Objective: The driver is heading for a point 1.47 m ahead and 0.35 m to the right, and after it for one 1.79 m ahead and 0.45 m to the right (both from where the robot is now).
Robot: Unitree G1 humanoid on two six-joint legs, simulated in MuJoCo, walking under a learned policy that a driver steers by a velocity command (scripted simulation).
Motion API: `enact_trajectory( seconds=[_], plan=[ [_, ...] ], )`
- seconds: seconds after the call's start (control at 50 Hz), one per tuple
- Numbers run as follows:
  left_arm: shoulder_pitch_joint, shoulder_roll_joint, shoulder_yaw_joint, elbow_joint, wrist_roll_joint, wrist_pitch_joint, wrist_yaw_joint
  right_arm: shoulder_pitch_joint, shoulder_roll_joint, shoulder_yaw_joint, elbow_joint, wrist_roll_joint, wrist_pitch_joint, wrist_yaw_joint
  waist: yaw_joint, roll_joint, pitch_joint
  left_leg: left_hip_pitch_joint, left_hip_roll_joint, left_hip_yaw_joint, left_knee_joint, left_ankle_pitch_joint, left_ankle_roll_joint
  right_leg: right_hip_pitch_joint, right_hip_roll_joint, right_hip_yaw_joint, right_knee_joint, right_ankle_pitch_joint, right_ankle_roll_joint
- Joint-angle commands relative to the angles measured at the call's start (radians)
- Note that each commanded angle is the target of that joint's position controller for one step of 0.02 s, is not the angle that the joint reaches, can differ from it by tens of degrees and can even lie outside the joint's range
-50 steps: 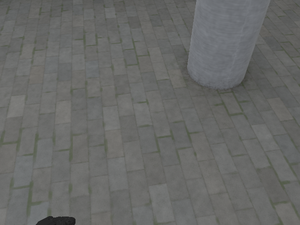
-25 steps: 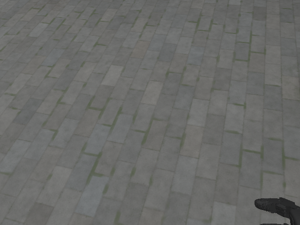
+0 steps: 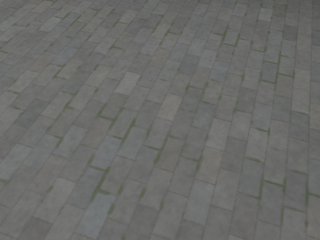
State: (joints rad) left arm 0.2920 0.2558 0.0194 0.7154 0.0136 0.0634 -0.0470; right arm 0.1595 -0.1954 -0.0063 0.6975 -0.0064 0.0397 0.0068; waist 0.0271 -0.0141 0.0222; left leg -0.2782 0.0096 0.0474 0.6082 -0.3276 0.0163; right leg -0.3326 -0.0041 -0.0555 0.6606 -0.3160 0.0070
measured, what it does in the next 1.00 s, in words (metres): steps on the spot, turning right: right foot, then left foot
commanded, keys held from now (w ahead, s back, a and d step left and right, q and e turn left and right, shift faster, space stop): e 0.72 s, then no key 0.28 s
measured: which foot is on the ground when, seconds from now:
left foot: down 0.00-0.04, up 0.06-0.34, down 0.36-0.82, up 0.84-1.00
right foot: up 0.00-0.00, down 0.02-0.36, up 0.38-0.80, down 0.82-1.00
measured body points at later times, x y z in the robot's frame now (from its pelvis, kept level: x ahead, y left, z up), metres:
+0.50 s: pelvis +0.01 +0.03 +0.01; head +0.03 +0.05 +0.45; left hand +0.23 +0.26 -0.10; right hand +0.05 -0.25 -0.09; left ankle +0.05 +0.11 -0.73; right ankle -0.01 -0.09 -0.66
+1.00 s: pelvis +0.03 -0.01 +0.01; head +0.05 -0.04 +0.46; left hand +0.29 +0.13 -0.08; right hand -0.02 -0.28 -0.13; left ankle +0.10 +0.12 -0.67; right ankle +0.00 -0.08 -0.73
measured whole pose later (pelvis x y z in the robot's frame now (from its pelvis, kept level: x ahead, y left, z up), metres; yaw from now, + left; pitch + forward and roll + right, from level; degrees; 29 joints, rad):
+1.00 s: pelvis +0.03 -0.01 +0.01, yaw -28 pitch +1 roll +1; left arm 0.17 0.21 0.01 0.69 0.00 0.02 0.00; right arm 0.26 -0.28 -0.04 0.74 -0.02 0.07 0.01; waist -0.03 0.04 0.04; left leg -0.46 0.03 0.01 0.93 -0.39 -0.03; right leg -0.26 0.05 0.00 0.49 -0.24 -0.07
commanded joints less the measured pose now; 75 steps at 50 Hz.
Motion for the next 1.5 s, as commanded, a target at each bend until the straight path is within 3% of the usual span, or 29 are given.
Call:
enact_trajectory(
  seconds=[0.02,0.04,0.06,0.08,0.16,0.3,0.34,0.36,0.38,0.4,0.44,0.52,0.58,0.66,0.76,0.8,0.82,0.84,0.86,0.9,0.96,1.12,1.16,1.2,1.22,1.26,1.36,1.42,1.5],
  plan=[
    [-0.014,0.100,0.023,-0.076,0.016,-0.040,0.014,-0.005,-0.172,-0.061,-0.054,-0.012,-0.013,-0.012,-0.010,0.091,-0.085,0.002,0.172,-0.115,-0.044,0.306,0.053,0.124,-0.037,0.069,-0.160,0.193,-0.027],
    [-0.040,0.190,0.043,-0.091,0.014,-0.050,0.019,0.017,-0.123,-0.052,-0.088,-0.008,-0.015,-0.007,-0.057,-0.121,-0.094,-0.067,0.054,-0.015,0.068,0.166,-0.005,0.151,-0.167,0.274,-0.180,0.431,-0.080],
    [-0.017,0.203,0.050,-0.091,-0.006,-0.048,0.017,-0.031,-0.130,-0.050,-0.103,-0.003,-0.006,0.002,0.002,-0.223,-0.107,-0.158,-0.023,0.010,0.144,-0.047,-0.032,0.190,-0.256,0.436,-0.234,0.525,-0.175],
    [0.025,0.186,0.043,-0.071,-0.003,-0.048,0.020,-0.070,-0.142,-0.057,-0.120,0.007,0.003,0.008,0.024,-0.245,-0.088,-0.242,-0.053,-0.038,0.233,-0.227,-0.017,0.226,-0.300,0.516,-0.284,0.507,-0.237],
    [-0.028,0.175,0.055,-0.077,-0.008,-0.025,0.023,-0.060,-0.123,-0.051,-0.118,0.007,0.008,0.025,0.008,-0.144,-0.079,-0.305,-0.045,-0.077,0.284,-0.151,-0.021,0.252,-0.212,0.416,-0.250,0.390,-0.224],
    [-0.102,0.190,0.087,-0.098,-0.002,0.003,0.022,-0.022,-0.122,-0.034,-0.126,-0.006,0.004,-0.015,0.006,-0.145,-0.078,-0.100,-0.085,-0.012,0.068,-0.033,-0.015,0.067,-0.162,0.420,-0.254,0.205,-0.187],
    [-0.137,0.201,0.092,-0.116,-0.006,0.003,0.021,0.070,-0.117,-0.036,-0.100,-0.023,-0.014,-0.019,-0.048,-0.120,-0.076,0.113,-0.071,-0.022,-0.103,0.084,0.015,-0.095,-0.109,0.424,-0.216,0.055,-0.122],
    [-0.126,0.150,0.081,-0.130,-0.004,-0.004,0.020,0.136,-0.160,-0.049,-0.090,-0.030,-0.025,-0.029,-0.065,-0.013,-0.068,0.234,0.063,-0.153,-0.186,0.009,0.032,-0.246,-0.037,0.368,-0.111,-0.117,-0.076],
    [-0.134,0.048,0.059,-0.168,-0.014,-0.020,0.025,0.184,-0.284,-0.076,-0.099,-0.054,-0.028,-0.039,-0.069,0.234,-0.103,0.316,0.349,-0.510,-0.332,-0.242,0.093,-0.397,0.139,0.187,0.158,-0.267,-0.041],
    [-0.186,0.127,0.074,-0.180,0.024,-0.028,0.031,0.184,-0.309,-0.079,-0.094,-0.061,-0.022,-0.049,-0.088,0.201,-0.043,0.167,0.404,-0.629,-0.389,-0.283,0.169,-0.434,0.141,0.182,0.299,-0.287,-0.036],
    [-0.168,0.149,0.088,-0.146,0.033,-0.034,0.035,0.066,-0.220,-0.051,-0.100,-0.038,-0.024,-0.052,-0.018,0.133,0.041,0.049,0.325,-0.472,-0.362,-0.195,0.184,-0.412,0.089,0.215,0.442,-0.168,-0.028],
    [-0.120,0.126,0.078,-0.075,0.034,-0.013,0.013,0.031,-0.154,-0.033,-0.125,-0.030,-0.033,-0.046,-0.013,0.149,-0.047,0.083,0.222,-0.186,-0.289,0.201,0.185,-0.366,0.060,0.095,0.546,-0.046,0.028],
    [-0.200,0.093,0.059,-0.117,0.021,-0.003,0.002,0.148,-0.181,-0.045,-0.084,-0.021,-0.026,-0.047,-0.062,0.133,-0.037,0.124,0.226,-0.155,-0.292,0.156,0.193,-0.365,0.045,0.085,0.439,-0.009,0.051],
    [-0.226,0.076,0.045,-0.141,0.010,-0.002,-0.022,0.152,-0.215,-0.062,-0.072,-0.016,-0.027,-0.032,-0.059,0.156,-0.031,0.086,0.271,-0.093,-0.284,0.154,0.186,-0.250,0.013,0.035,0.279,-0.027,0.036],
    [-0.216,0.056,0.034,-0.162,-0.016,-0.023,-0.005,0.161,-0.239,-0.072,-0.043,-0.022,-0.018,-0.029,-0.063,0.174,-0.059,0.082,0.292,-0.061,-0.174,0.339,0.159,-0.056,0.047,-0.023,0.045,-0.093,-0.024],
    [-0.136,0.052,0.029,-0.136,-0.006,-0.049,0.014,0.185,-0.238,-0.075,-0.014,-0.015,-0.010,-0.029,-0.023,0.102,-0.090,0.033,0.251,0.004,-0.030,0.352,0.088,0.135,0.054,0.006,-0.220,0.089,-0.044],
    [-0.079,0.119,0.043,-0.125,0.015,-0.067,0.026,0.212,-0.179,-0.063,-0.020,-0.018,-0.009,-0.024,-0.018,-0.062,-0.138,-0.103,0.182,0.079,0.195,0.115,0.022,0.292,-0.140,0.260,-0.304,0.181,-0.068],
    [-0.068,0.255,0.073,-0.147,0.004,-0.060,0.033,0.135,-0.123,-0.040,-0.112,-0.010,-0.006,-0.015,0.005,-0.323,-0.123,-0.382,0.008,0.105,0.323,-0.295,-0.030,0.339,-0.420,0.629,-0.326,0.586,-0.220],
    [0.024,0.179,0.056,-0.107,-0.020,-0.058,0.041,0.060,-0.201,-0.059,-0.093,-0.033,0.011,-0.016,0.063,-0.133,-0.140,-0.383,0.041,-0.032,0.382,-0.294,-0.031,0.372,-0.382,0.529,-0.279,0.632,-0.264],
    [-0.071,0.110,0.028,-0.090,-0.007,-0.053,0.055,0.086,-0.160,-0.052,-0.055,-0.010,0.016,-0.008,-0.009,-0.109,-0.059,-0.352,0.044,-0.067,0.382,-0.173,-0.034,0.272,-0.273,0.370,-0.286,0.591,-0.233],
    [-0.143,0.085,0.022,-0.082,-0.005,-0.056,0.055,0.174,-0.163,-0.056,0.011,-0.020,0.024,0.006,-0.064,-0.115,-0.089,-0.199,0.015,-0.047,0.368,-0.042,-0.054,0.182,-0.178,0.235,-0.294,0.651,-0.193],
    [-0.083,0.097,0.029,-0.022,0.002,-0.072,0.039,0.062,-0.134,-0.044,0.021,-0.011,0.009,0.006,-0.008,-0.115,-0.033,-0.029,-0.017,-0.028,0.055,-0.003,-0.023,0.089,-0.170,0.284,-0.307,0.262,-0.184],
    [-0.108,0.082,0.022,-0.015,0.006,-0.066,0.038,0.095,-0.117,-0.038,0.045,-0.017,-0.005,0.002,-0.049,-0.090,-0.035,0.111,-0.005,-0.033,-0.133,0.146,-0.001,0.027,-0.153,0.277,-0.272,0.256,-0.148],
    [-0.049,0.027,0.008,-0.008,0.014,-0.079,0.032,0.133,-0.171,-0.042,0.061,-0.034,-0.034,-0.006,-0.020,0.018,-0.094,0.271,0.150,-0.193,-0.180,0.337,0.021,-0.025,-0.082,0.235,-0.228,0.176,-0.083],
    [-0.007,0.009,0.005,0.010,0.003,-0.076,0.026,0.075,-0.202,-0.052,0.074,-0.014,-0.036,-0.008,0.028,0.140,-0.073,0.170,0.162,-0.225,-0.179,0.314,0.050,0.039,-0.016,0.172,-0.264,0.116,-0.068],
    [-0.047,0.066,0.022,0.053,0.006,-0.068,0.027,0.050,-0.148,-0.043,0.082,-0.007,-0.043,0.001,-0.015,0.093,-0.011,0.085,0.111,-0.179,-0.198,0.245,0.028,0.126,-0.021,0.181,-0.261,0.166,-0.057],
    [-0.034,0.053,0.026,0.123,0.006,-0.064,0.024,0.090,-0.124,-0.041,0.150,-0.004,-0.051,-0.003,-0.026,0.047,-0.005,0.124,0.089,-0.146,-0.196,0.266,0.027,0.152,-0.043,0.187,-0.277,0.213,-0.055],
    [-0.015,0.057,0.037,0.158,0.015,-0.057,0.032,0.121,-0.166,-0.065,0.184,-0.015,-0.044,-0.008,-0.034,0.076,0.022,0.095,0.062,-0.170,-0.214,-0.204,0.075,0.087,0.026,0.123,-0.182,-0.130,-0.090],
    [-0.146,0.042,0.037,0.104,0.027,-0.081,0.027,0.254,-0.206,-0.085,0.226,-0.018,-0.049,-0.013,-0.102,0.156,0.189,0.121,0.298,-0.545,-0.440,-0.531,0.247,-0.239,0.035,0.021,0.087,-0.174,-0.109]
  ],
)
Keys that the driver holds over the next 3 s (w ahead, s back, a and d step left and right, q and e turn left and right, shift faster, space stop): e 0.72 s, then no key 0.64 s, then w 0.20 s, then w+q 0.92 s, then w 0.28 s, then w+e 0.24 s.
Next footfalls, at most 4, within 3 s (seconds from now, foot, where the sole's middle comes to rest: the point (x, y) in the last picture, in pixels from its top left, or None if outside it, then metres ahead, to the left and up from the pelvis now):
0.02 right None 0.05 -0.10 -0.76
0.36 left None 0.09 0.10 -0.76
0.82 right None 0.04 -0.09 -0.76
1.18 left None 0.15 0.08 -0.76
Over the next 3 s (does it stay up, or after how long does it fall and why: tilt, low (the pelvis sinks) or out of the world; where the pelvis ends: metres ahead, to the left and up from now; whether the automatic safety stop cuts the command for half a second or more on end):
stays up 0.76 -0.19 0.02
